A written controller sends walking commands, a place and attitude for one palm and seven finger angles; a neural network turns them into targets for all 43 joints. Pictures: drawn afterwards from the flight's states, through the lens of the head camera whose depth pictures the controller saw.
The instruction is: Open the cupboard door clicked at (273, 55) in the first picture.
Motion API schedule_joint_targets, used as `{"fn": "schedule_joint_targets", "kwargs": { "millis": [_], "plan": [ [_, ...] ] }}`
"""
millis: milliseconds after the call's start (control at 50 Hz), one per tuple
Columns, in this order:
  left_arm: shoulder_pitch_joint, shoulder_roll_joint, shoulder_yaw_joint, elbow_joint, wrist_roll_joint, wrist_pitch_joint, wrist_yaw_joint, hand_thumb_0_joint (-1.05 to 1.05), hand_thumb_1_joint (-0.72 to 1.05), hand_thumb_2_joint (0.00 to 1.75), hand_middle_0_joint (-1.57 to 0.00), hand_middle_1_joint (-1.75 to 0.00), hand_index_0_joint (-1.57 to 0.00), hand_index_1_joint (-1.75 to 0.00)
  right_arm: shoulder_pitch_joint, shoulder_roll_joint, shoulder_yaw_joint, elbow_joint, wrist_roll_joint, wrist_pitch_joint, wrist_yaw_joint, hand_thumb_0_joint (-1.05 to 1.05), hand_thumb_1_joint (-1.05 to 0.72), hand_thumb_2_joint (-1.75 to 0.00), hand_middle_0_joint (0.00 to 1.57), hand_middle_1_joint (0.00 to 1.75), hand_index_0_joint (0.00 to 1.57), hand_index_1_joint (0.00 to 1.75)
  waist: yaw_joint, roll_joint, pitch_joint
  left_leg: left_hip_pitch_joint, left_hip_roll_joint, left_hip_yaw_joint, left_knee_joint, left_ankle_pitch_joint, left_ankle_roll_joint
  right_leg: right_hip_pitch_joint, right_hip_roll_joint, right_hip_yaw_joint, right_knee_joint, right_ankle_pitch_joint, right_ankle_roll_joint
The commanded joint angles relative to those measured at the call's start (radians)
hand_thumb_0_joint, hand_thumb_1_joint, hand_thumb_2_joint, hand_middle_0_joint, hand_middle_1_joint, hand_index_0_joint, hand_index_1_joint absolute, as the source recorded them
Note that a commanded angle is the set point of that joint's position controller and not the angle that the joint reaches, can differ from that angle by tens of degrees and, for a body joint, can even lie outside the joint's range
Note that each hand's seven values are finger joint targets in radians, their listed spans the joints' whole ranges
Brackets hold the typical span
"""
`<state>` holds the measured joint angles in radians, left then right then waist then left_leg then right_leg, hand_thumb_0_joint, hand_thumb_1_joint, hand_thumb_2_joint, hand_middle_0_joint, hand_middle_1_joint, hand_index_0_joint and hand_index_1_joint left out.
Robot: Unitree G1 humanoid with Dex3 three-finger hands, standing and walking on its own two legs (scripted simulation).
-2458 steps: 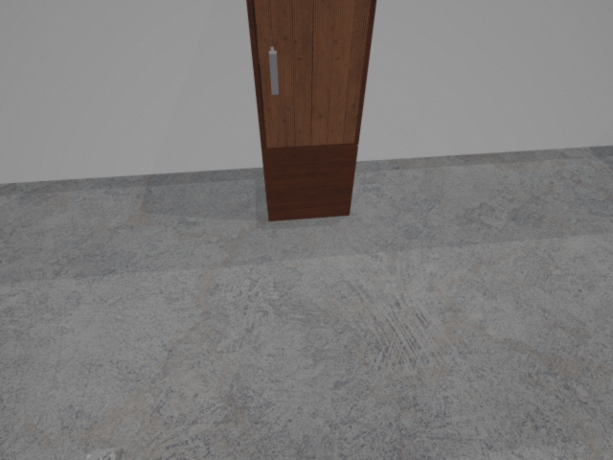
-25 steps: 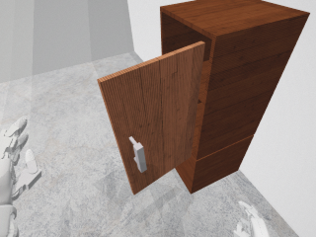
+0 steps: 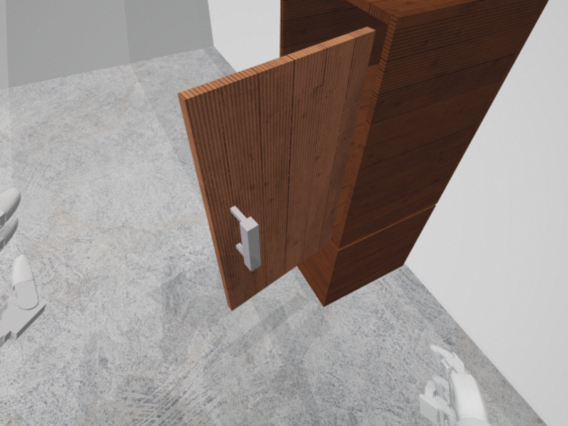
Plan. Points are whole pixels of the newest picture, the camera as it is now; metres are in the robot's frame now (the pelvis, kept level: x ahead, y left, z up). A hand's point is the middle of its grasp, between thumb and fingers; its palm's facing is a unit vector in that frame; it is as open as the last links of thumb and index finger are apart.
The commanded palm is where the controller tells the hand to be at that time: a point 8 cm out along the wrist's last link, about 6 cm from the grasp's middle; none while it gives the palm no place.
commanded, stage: step back with the hand held close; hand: left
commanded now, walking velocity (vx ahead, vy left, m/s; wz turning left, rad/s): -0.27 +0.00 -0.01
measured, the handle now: (244, 238) +0.43 +0.10 -0.04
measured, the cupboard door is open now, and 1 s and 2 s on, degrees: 100 100 100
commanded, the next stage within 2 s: stop stepping back and stand still in 1.00 s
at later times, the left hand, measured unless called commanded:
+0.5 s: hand out of the picture +0.15 +0.28 +0.16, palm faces +0.44 -0.76 -0.47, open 7.4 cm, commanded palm +0.07 +0.32 +0.18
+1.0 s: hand out of the picture +0.08 +0.22 +0.17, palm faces +0.28 -0.79 -0.54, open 7.4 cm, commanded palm +0.01 +0.26 +0.18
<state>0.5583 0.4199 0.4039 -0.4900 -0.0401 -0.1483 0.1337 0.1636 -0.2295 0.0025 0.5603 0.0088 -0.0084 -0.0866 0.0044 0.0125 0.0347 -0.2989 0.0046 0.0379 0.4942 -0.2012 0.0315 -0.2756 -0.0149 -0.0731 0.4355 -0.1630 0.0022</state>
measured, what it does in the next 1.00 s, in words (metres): walks backwards: right foot, then left foot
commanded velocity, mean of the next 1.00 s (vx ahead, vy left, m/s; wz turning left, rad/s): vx -0.37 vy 0.00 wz -0.03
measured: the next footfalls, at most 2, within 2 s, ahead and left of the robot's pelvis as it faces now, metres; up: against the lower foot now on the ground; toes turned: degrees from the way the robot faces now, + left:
right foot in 0.70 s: -0.17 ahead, -0.11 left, +0.00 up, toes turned +3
left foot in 0.92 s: -0.03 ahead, +0.06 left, +0.00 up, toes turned +0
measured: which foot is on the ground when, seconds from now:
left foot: down 0.00-0.80, up 0.82-0.90, down 0.92-1.00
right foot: down 0.00-0.48, up 0.50-0.68, down 0.70-0.96, up 0.98-1.00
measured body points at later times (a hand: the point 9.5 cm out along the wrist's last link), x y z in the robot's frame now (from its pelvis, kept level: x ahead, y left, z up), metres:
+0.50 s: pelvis -0.05 +0.01 -0.01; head -0.03 +0.03 +0.43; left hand +0.12 +0.32 +0.18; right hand +0.12 -0.23 -0.09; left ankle +0.04 +0.10 -0.74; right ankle +0.04 -0.12 -0.74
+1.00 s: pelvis -0.13 -0.03 +0.01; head -0.10 -0.01 +0.45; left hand +0.06 +0.26 +0.20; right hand +0.06 -0.28 -0.05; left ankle -0.07 +0.06 -0.74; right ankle -0.21 -0.11 -0.71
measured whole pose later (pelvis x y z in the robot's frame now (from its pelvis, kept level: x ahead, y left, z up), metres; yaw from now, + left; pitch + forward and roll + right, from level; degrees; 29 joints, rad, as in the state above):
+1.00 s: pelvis -0.13 -0.03 +0.01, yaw -1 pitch +4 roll -2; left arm 0.58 0.53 0.46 -0.54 -0.07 -0.20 0.08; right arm 0.12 -0.22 0.02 0.56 0.00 -0.03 -0.06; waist 0.00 -0.03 -0.01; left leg -0.36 0.00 0.03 0.39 -0.10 0.04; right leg -0.24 0.11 0.01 0.60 -0.36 0.02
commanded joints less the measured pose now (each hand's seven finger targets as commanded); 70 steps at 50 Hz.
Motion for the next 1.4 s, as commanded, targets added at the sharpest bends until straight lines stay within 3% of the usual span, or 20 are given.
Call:
{"fn": "schedule_joint_targets", "kwargs": {
  "millis": [0, 180, 380, 480, 600, 660, 700, 760, 800, 840, 880, 920, 960, 1040, 1140, 1160, 1200, 1220, 1280, 1380],
  "plan": [
    [-0.012, 0.177, 0.146, -0.210, 0.006, -0.083, 0.035, 0.00, 0.90, 0.90, -0.20, -0.30, -0.20, -0.30, -0.083, -0.141, -0.050, -0.165, -0.003, -0.062, -0.012, 0.00, -0.90, -0.90, 0.20, 0.30, 0.20, 0.30, 0.000, 0.080, -0.101, -0.240, 0.090, -0.133, -0.180, -0.197, 0.035, 0.223, -0.009, 0.091, 0.023, 0.001, 0.003],
    [-0.059, 0.162, 0.151, -0.236, 0.030, -0.110, 0.036, 0.00, 0.90, 0.90, -0.20, -0.30, -0.20, -0.30, -0.061, -0.147, -0.051, -0.160, -0.011, -0.108, -0.011, 0.00, -0.90, -0.90, 0.20, 0.30, 0.20, 0.30, -0.002, 0.106, -0.085, -0.445, 0.119, -0.168, -0.182, -0.430, 0.063, 0.296, 0.013, 0.120, 0.137, -0.046, 0.006],
    [-0.084, 0.188, 0.150, -0.250, 0.015, -0.131, 0.051, 0.00, 0.90, 0.90, -0.20, -0.30, -0.20, -0.30, -0.036, -0.129, -0.049, -0.106, -0.014, -0.119, -0.009, 0.00, -0.90, -0.90, 0.20, 0.30, 0.20, 0.30, -0.021, 0.015, -0.088, -0.171, 0.024, -0.116, 0.000, -0.305, 0.000, -0.054, -0.060, 0.155, -0.074, -0.241, -0.030],
    [-0.051, 0.200, 0.205, -0.279, 0.024, -0.146, 0.039, 0.00, 0.90, 0.90, -0.20, -0.30, -0.20, -0.30, -0.081, -0.143, -0.061, -0.130, -0.018, -0.133, -0.015, 0.00, -0.90, -0.90, 0.20, 0.30, 0.20, 0.30, 0.011, 0.233, -0.154, -0.509, 0.238, -0.362, -0.357, -0.468, 0.101, 0.350, 0.126, 0.068, 0.393, -0.036, 0.017],
    [-0.003, 0.151, 0.142, -0.255, -0.013, -0.144, 0.021, 0.00, 0.90, 0.90, -0.20, -0.30, -0.20, -0.30, -0.063, -0.117, -0.057, -0.066, -0.047, -0.170, 0.024, 0.00, -0.90, -0.90, 0.20, 0.30, 0.20, 0.30, 0.003, 0.176, -0.154, -0.086, 0.245, -0.314, -0.249, 0.022, 0.105, 0.054, 0.104, 0.111, 0.210, -0.311, -0.022],
    [-0.079, 0.172, 0.122, -0.276, -0.012, -0.161, 0.014, 0.00, 0.90, 0.90, -0.20, -0.30, -0.20, -0.30, -0.043, -0.125, -0.061, -0.009, -0.054, -0.170, 0.038, 0.00, -0.90, -0.90, 0.20, 0.30, 0.20, 0.30, 0.008, 0.164, -0.290, 0.281, 0.226, -0.227, -0.059, 0.669, 0.063, -0.016, 0.066, 0.135, -0.043, -0.098, -0.011],
    [-0.122, 0.206, 0.136, -0.292, -0.006, -0.171, 0.008, 0.00, 0.90, 0.90, -0.20, -0.30, -0.20, -0.30, -0.052, -0.126, -0.067, -0.021, -0.038, -0.150, 0.041, 0.00, -0.90, -0.90, 0.20, 0.30, 0.20, 0.30, -0.001, 0.107, -0.373, 0.412, 0.177, -0.130, 0.026, 0.802, 0.036, -0.019, 0.050, 0.132, -0.066, 0.176, 0.012],
    [-0.080, 0.264, 0.197, -0.289, -0.023, -0.157, 0.008, 0.00, 0.90, 0.90, -0.20, -0.30, -0.20, -0.30, -0.120, -0.104, -0.051, -0.113, 0.007, -0.112, 0.027, 0.00, -0.90, -0.90, 0.20, 0.30, 0.20, 0.30, 0.003, -0.167, -0.387, 0.185, 0.033, 0.029, 0.118, 0.322, 0.001, 0.158, -0.084, 0.153, -0.046, 1.037, 0.151],
    [0.064, 0.304, 0.275, -0.206, -0.026, -0.147, -0.002, 0.00, 0.90, 0.90, -0.20, -0.30, -0.20, -0.30, -0.167, -0.094, -0.036, -0.160, 0.022, -0.100, 0.016, 0.00, -0.90, -0.90, 0.20, 0.30, 0.20, 0.30, 0.031, -0.272, -0.263, -0.067, -0.046, 0.026, 0.215, -0.134, -0.016, 0.195, -0.162, 0.147, -0.015, 1.250, 0.159],
    [0.107, 0.279, 0.261, -0.211, -0.030, -0.120, -0.013, 0.00, 0.90, 0.90, -0.20, -0.30, -0.20, -0.30, -0.177, -0.076, -0.008, -0.171, 0.005, -0.076, 0.003, 0.00, -0.90, -0.90, 0.20, 0.30, 0.20, 0.30, 0.021, -0.100, -0.236, -0.126, -0.046, 0.023, 0.107, -0.066, -0.027, 0.249, -0.150, 0.156, 0.054, 1.196, 0.049],
    [0.040, 0.257, 0.210, -0.246, -0.036, -0.116, -0.017, 0.00, 0.90, 0.90, -0.20, -0.30, -0.20, -0.30, -0.136, -0.114, -0.010, -0.155, -0.001, -0.055, -0.007, 0.00, -0.90, -0.90, 0.20, 0.30, 0.20, 0.30, -0.006, 0.058, -0.234, 0.046, -0.005, -0.005, -0.026, 0.387, -0.011, 0.170, -0.032, 0.113, 0.068, 0.952, 0.069],
    [0.023, 0.229, 0.153, -0.220, -0.043, -0.105, -0.026, 0.00, 0.90, 0.90, -0.20, -0.30, -0.20, -0.30, -0.089, -0.141, -0.040, -0.130, 0.013, -0.061, 0.009, 0.00, -0.90, -0.90, 0.20, 0.30, 0.20, 0.30, -0.004, 0.117, -0.263, 0.287, 0.155, -0.142, -0.115, 0.807, 0.051, 0.005, 0.068, 0.084, 0.152, 0.218, 0.074],
    [0.063, 0.213, 0.141, -0.202, -0.048, -0.080, -0.028, 0.00, 0.90, 0.90, -0.20, -0.30, -0.20, -0.30, -0.075, -0.131, -0.059, -0.127, -0.025, -0.085, 0.026, 0.00, -0.90, -0.90, 0.20, 0.30, 0.20, 0.30, 0.015, 0.232, -0.268, 0.195, 0.280, -0.252, -0.216, 0.719, 0.113, -0.017, 0.103, 0.129, 0.380, -0.394, 0.015],
    [0.055, 0.194, 0.121, -0.237, -0.041, -0.044, 0.004, 0.00, 0.90, 0.90, -0.20, -0.30, -0.20, -0.30, -0.070, -0.127, -0.063, -0.115, -0.016, -0.127, 0.027, 0.00, -0.90, -0.90, 0.20, 0.30, 0.20, 0.30, 0.012, 0.124, -0.219, 0.085, 0.266, -0.206, -0.270, 0.315, 0.132, -0.001, 0.074, 0.109, 0.421, -0.312, 0.017],
    [0.032, 0.217, 0.156, -0.308, -0.033, -0.037, 0.038, 0.00, 0.90, 0.90, -0.20, -0.30, -0.20, -0.30, -0.089, -0.128, -0.060, -0.135, -0.012, -0.142, 0.007, 0.00, -0.90, -0.90, 0.20, 0.30, 0.20, 0.30, 0.008, 0.234, -0.145, -0.274, 0.138, -0.097, -0.329, -0.387, 0.029, 0.287, 0.093, -0.024, 0.129, -0.288, -0.020],
    [0.036, 0.222, 0.157, -0.318, -0.026, -0.040, 0.038, 0.00, 0.90, 0.90, -0.20, -0.30, -0.20, -0.30, -0.087, -0.122, -0.062, -0.138, -0.008, -0.143, 0.006, 0.00, -0.90, -0.90, 0.20, 0.30, 0.20, 0.30, -0.002, 0.172, -0.126, -0.243, 0.055, -0.029, -0.202, -0.387, -0.018, 0.227, 0.051, 0.015, -0.033, -0.332, -0.038],
    [0.004, 0.290, 0.203, -0.346, -0.014, -0.064, 0.046, 0.00, 0.90, 0.90, -0.20, -0.30, -0.20, -0.30, -0.053, -0.105, -0.061, -0.105, -0.021, -0.128, 0.008, 0.00, -0.90, -0.90, 0.20, 0.30, 0.20, 0.30, -0.004, -0.197, -0.067, -0.060, -0.063, -0.049, 0.488, -0.179, -0.070, -0.296, -0.363, 0.571, -0.411, -0.613, -0.197],
    [-0.079, 0.271, 0.201, -0.349, -0.004, -0.077, 0.054, 0.00, 0.90, 0.90, -0.20, -0.30, -0.20, -0.30, -0.037, -0.117, -0.059, -0.083, -0.035, -0.132, 0.014, 0.00, -0.90, -0.90, 0.20, 0.30, 0.20, 0.30, -0.010, -0.124, -0.082, -0.118, -0.040, -0.092, 0.625, -0.169, -0.069, -0.299, -0.381, 0.555, -0.367, -0.508, -0.218],
    [-0.109, 0.176, 0.116, -0.170, 0.010, -0.076, 0.053, 0.00, 0.90, 0.90, -0.20, -0.30, -0.20, -0.30, -0.023, -0.089, -0.044, -0.056, -0.009, -0.144, -0.011, 0.00, -0.90, -0.90, 0.20, 0.30, 0.20, 0.30, -0.033, -0.110, -0.068, -0.078, 0.033, -0.056, 0.390, -0.126, -0.043, -0.146, -0.220, 0.263, -0.213, -0.305, -0.107],
    [-0.139, 0.152, 0.086, -0.110, 0.022, -0.101, 0.052, 0.00, 0.90, 0.90, -0.20, -0.30, -0.20, -0.30, -0.003, -0.110, -0.045, -0.042, -0.013, -0.183, -0.027, 0.00, -0.90, -0.90, 0.20, 0.30, 0.20, 0.30, -0.014, -0.018, -0.044, 0.091, 0.042, -0.025, -0.103, -0.173, 0.025, -0.049, -0.123, 0.222, -0.091, -0.292, -0.058]
  ]
}}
